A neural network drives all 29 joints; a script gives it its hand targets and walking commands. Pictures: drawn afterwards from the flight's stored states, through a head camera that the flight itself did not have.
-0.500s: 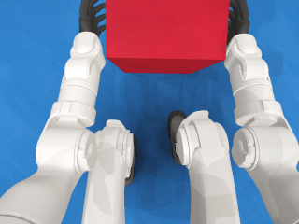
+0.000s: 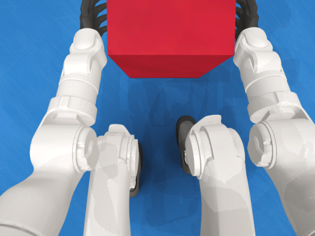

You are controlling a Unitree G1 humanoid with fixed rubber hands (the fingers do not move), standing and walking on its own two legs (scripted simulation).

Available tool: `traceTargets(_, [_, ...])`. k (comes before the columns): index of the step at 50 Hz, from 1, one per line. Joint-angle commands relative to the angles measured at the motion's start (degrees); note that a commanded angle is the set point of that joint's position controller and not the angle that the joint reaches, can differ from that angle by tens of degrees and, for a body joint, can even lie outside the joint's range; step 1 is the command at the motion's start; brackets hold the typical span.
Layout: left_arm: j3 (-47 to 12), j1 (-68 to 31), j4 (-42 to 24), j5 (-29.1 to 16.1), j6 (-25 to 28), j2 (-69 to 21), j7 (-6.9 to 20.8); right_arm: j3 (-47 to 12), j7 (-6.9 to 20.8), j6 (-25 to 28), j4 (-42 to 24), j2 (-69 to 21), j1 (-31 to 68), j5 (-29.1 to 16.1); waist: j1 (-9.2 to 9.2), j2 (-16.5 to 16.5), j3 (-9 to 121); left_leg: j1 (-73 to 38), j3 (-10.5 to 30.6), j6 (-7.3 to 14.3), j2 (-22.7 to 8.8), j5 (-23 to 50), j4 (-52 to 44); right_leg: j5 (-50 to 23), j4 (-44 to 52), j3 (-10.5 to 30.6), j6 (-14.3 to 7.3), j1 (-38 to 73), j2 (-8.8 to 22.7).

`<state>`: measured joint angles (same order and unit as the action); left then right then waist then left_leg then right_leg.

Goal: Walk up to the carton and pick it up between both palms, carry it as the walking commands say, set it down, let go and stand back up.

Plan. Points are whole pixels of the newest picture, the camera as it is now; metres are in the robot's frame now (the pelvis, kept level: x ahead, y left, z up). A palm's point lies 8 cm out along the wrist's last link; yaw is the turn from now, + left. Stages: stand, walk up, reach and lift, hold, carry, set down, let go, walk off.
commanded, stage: set down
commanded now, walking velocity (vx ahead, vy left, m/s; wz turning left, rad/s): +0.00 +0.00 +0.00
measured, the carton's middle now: (166, 38) +0.52 -0.07 -0.22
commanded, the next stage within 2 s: none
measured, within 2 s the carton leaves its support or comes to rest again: rests again in 1.30 s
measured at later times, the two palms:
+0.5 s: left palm (90, 28) +0.54 +0.09 -0.13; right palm (243, 27) +0.50 -0.23 -0.14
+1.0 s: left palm (89, 25) +0.55 +0.09 -0.13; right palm (244, 24) +0.51 -0.23 -0.14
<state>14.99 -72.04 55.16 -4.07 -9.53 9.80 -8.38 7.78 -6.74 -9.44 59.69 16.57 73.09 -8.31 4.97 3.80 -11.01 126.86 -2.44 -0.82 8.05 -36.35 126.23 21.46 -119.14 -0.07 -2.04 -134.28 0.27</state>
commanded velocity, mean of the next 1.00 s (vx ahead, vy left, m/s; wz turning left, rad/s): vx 0.00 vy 0.00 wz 0.00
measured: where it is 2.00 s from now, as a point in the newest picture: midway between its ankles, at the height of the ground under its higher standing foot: (159, 166)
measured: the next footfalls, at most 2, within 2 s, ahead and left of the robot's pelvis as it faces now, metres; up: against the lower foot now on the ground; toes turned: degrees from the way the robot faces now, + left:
none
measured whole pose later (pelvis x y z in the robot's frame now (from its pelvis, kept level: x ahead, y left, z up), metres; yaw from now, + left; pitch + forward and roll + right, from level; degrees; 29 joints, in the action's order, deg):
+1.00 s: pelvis +0.00 +0.01 -0.01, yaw +1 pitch +38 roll +1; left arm 15.9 -76.1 59.5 -1.8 -5.7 10.0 -6.5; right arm 16.6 -0.3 -4.8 63.2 17.3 75.1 -2.1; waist 5.7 4.2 -10.6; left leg 130.2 -2.5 -0.5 10.1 -35.3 127.0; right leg 22.4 -120.1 0.2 -1.3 -136.1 2.0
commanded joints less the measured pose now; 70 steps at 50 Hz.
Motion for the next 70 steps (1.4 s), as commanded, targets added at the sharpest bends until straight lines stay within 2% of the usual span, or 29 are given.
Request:
traceTargets(1, [-21.64,-41.22,-12.50,-4.61,2.12,-53.49,12.86,-15.45,14.48,2.84,-16.11,-48.53,36.48,-2.72,3.23,-2.81,70.19,-11.94,1.37,1.68,3.05,6.19,-13.22,-7.92,5.65,1.07,0.45,52.93,-3.55])
traceTargets(3, [-21.21,-40.23,-10.11,-3.43,1.36,-56.36,13.19,-13.35,14.74,3.03,-13.64,-48.41,35.51,-2.37,5.05,0.85,68.04,-12.55,1.42,1.59,2.85,6.25,-14.95,-8.49,5.59,0.04,-0.08,48.94,-4.01])
traceTargets(5, [-20.30,-38.68,-8.83,-3.00,1.73,-54.88,12.49,-15.03,15.59,2.70,-12.84,-48.61,36.49,-2.41,2.09,-1.30,68.53,-13.41,1.00,1.61,2.88,7.26,-13.66,-8.49,5.34,1.37,0.10,49.86,-3.01])
traceTargets(6, [-18.24,-35.67,-4.17,-1.78,1.29,-53.18,12.20,-12.52,15.71,2.81,-10.10,-45.87,34.42,-1.01,3.04,-0.23,64.86,-12.42,1.95,1.52,2.56,4.09,-14.76,-5.52,4.66,-0.45,0.12,45.41,-2.83])
traceTargets(7, [-21.46,-41.10,-11.45,-3.39,1.63,-54.14,12.10,-15.60,15.92,3.20,-15.51,-47.88,39.41,-3.05,2.47,-0.04,71.16,-17.41,2.89,1.80,2.43,8.99,-14.91,-10.00,4.64,0.36,0.15,47.84,-2.63])
traceTargets(9, [-20.24,-39.45,-7.92,-2.75,1.33,-54.83,12.35,-11.59,16.18,2.97,-10.72,-45.15,36.76,-0.64,4.87,-0.17,66.66,-15.91,2.54,2.05,2.17,7.51,-15.02,-7.05,4.35,-1.51,0.18,43.63,-2.66])
traceTargets(10, [-20.23,-38.03,-5.58,-1.53,1.01,-55.20,12.15,-9.95,16.37,2.88,-9.87,-45.52,35.68,0.10,3.49,3.79,65.11,-17.00,2.38,1.85,2.08,5.05,-15.76,-5.27,4.48,-0.24,-0.20,41.28,-2.80])
traceTargets(11, [-20.49,-39.37,-6.97,-2.49,1.22,-55.71,12.31,-9.95,16.57,2.49,-9.20,-46.19,35.01,1.09,5.29,1.45,63.06,-15.67,2.99,1.71,2.38,4.62,-15.86,-4.58,5.49,-0.49,-0.22,40.71,-2.51])
traceTargets(17, [-18.92,-39.20,-4.57,-1.81,1.17,-53.33,11.55,-8.14,17.60,2.37,-6.15,-44.14,34.47,1.72,4.69,3.62,60.82,-16.53,3.52,2.00,2.52,4.83,-16.34,-2.34,4.26,-0.87,-0.55,37.00,-2.16])
traceTargets(21, [-17.63,-36.64,-4.02,-1.11,1.09,-51.17,11.89,-10.03,18.09,2.11,-5.10,-44.25,32.34,1.34,4.10,-0.28,59.80,-13.87,3.62,1.08,2.76,6.94,-15.16,-5.35,4.43,-0.02,0.02,40.97,-1.64])
traceTargets(24, [-17.00,-34.72,-1.67,0.01,0.78,-52.17,12.69,-7.14,18.37,2.06,-3.87,-42.40,29.80,3.18,5.88,1.73,59.48,-13.87,3.94,1.08,2.50,5.15,-15.07,-2.92,3.99,-0.99,-0.15,37.36,-1.86])
traceTargets(25, [-17.17,-35.84,-3.17,-0.48,1.38,-51.49,12.68,-9.17,18.45,2.20,-5.81,-44.80,32.39,1.29,3.02,1.74,57.75,-11.76,2.75,1.65,2.73,3.53,-14.74,-1.44,5.03,0.52,-0.52,38.13,-2.34])
traceTargets(28, [-16.72,-34.53,-1.74,0.12,1.23,-50.96,12.98,-7.82,17.85,2.26,-5.27,-42.21,30.86,2.20,4.39,3.41,58.41,-9.81,2.03,1.51,2.56,4.22,-13.79,-2.56,4.88,0.69,-0.36,41.17,-2.16])
traceTargets(30, [-15.41,-34.56,-0.78,0.16,1.59,-50.12,13.60,-6.44,17.51,1.90,-1.02,-42.57,27.26,4.55,5.78,-0.84,54.50,-6.78,1.34,1.52,2.57,1.94,-13.78,0.37,6.59,0.33,-0.43,40.55,-2.18])
traceTargets(31, [-15.43,-34.36,1.01,1.35,1.26,-49.49,13.18,-7.10,17.71,1.86,-2.17,-42.89,29.07,3.95,3.46,2.27,54.45,-8.70,2.23,1.71,2.07,1.24,-14.78,0.81,5.57,1.25,-0.85,37.42,-2.12])
traceTargets(33, [-15.61,-35.64,-1.17,0.55,1.06,-48.88,13.19,-6.25,18.01,1.74,-3.17,-41.65,28.10,3.63,4.74,0.73,54.79,-8.92,4.03,1.53,1.41,1.27,-14.65,0.77,4.53,-0.30,-0.61,35.43,-1.89])
traceTargets(35, [-15.59,-33.54,0.00,0.96,1.83,-45.52,12.80,-7.51,17.70,1.94,-1.39,-40.68,28.26,3.13,2.91,1.23,55.96,-8.52,1.29,1.07,2.16,4.62,-13.02,-1.41,4.92,1.00,0.07,40.46,-1.57])
traceTargets(38, [-14.83,-33.06,1.81,0.66,1.99,-47.32,13.37,-6.24,17.70,1.83,0.90,-42.03,24.21,4.96,5.79,0.20,52.60,-5.05,1.67,1.29,2.45,1.42,-13.44,0.53,6.22,1.29,-0.44,40.36,-1.92])
traceTargets(40, [-13.31,-30.48,3.02,1.42,1.83,-45.45,13.24,-7.51,17.34,1.43,2.05,-39.68,23.59,5.33,3.62,-1.73,53.12,-6.64,1.56,1.29,2.02,1.56,-13.60,1.42,6.18,0.95,-0.28,39.66,-1.97])
traceTargets(42, [-13.11,-31.35,2.25,1.31,2.32,-45.60,13.40,-5.77,17.39,1.88,1.63,-40.05,22.35,5.47,4.76,-1.42,53.05,-4.99,1.22,1.18,2.02,2.88,-13.10,-0.66,6.38,0.55,-0.52,39.72,-2.19])
traceTargets(43, [-14.77,-30.41,1.97,1.26,2.20,-46.13,13.02,-6.63,17.33,2.23,0.76,-40.34,23.79,3.92,2.40,1.89,53.00,-6.14,0.78,1.11,2.24,2.80,-13.30,0.44,5.84,1.87,-0.59,38.82,-2.08])
traceTargets(45, [-14.08,-30.06,2.69,1.13,2.81,-43.84,12.49,-5.26,16.71,3.01,1.21,-37.62,23.73,4.77,5.01,1.42,53.15,-7.44,1.89,1.51,1.80,3.97,-14.30,-1.86,6.03,1.08,-0.12,39.34,-1.84])
traceTargets(47, [-14.61,-30.47,1.14,1.02,3.07,-41.12,11.96,-5.22,16.49,3.51,2.15,-35.10,22.64,4.41,3.97,2.06,53.36,-9.42,2.06,0.58,1.38,4.35,-14.31,-1.55,5.23,1.15,-0.15,38.99,-1.26])
traceTargets(48, [-14.80,-30.39,2.94,0.20,3.16,-41.32,11.69,-1.88,16.25,3.79,3.77,-32.71,19.69,6.94,7.46,3.46,51.37,-7.49,2.13,0.30,2.62,1.57,-14.79,1.23,6.20,0.45,-1.08,37.38,-1.59])
traceTargets(49, [-13.86,-29.54,3.85,0.84,3.75,-38.60,11.15,-3.51,15.65,3.90,3.62,-32.95,19.95,5.94,3.93,2.15,51.89,-8.42,1.10,0.42,2.05,2.79,-13.79,1.38,6.37,1.51,-0.30,38.67,-1.54])
traceTargets(58, [-11.58,-19.88,4.36,-2.55,6.43,-9.21,3.59,3.03,7.93,8.70,5.08,-0.37,13.73,4.87,8.60,0.63,54.20,-15.50,2.86,-0.33,-0.28,3.49,-13.52,-0.63,5.99,0.54,0.50,41.18,0.53])
traceTargets(60, [-11.24,-17.31,1.91,-4.68,7.48,-2.08,0.98,2.84,5.51,10.38,5.70,4.46,13.11,2.84,5.63,-0.12,50.90,-14.14,2.78,-0.64,-0.73,3.73,-15.33,-2.78,6.56,0.89,0.25,41.05,1.03])
traceTargets(61, [-10.03,-13.47,7.43,-3.71,7.32,-0.08,0.52,4.16,4.91,10.51,9.54,7.44,8.81,3.34,6.09,-2.30,52.63,-14.66,0.91,-0.76,-0.07,3.54,-13.92,-1.52,8.32,-0.19,1.19,44.46,0.06])
traceTargets(70, [-13.52,-12.82,-8.75,-7.91,9.16,4.70,-0.75,0.13,2.97,13.10,-3.33,9.93,12.00,-5.39,3.52,-3.42,64.66,-17.76,3.40,-0.57,-2.41,12.43,-13.87,-16.98,4.83,3.08,0.60,52.62,0.76])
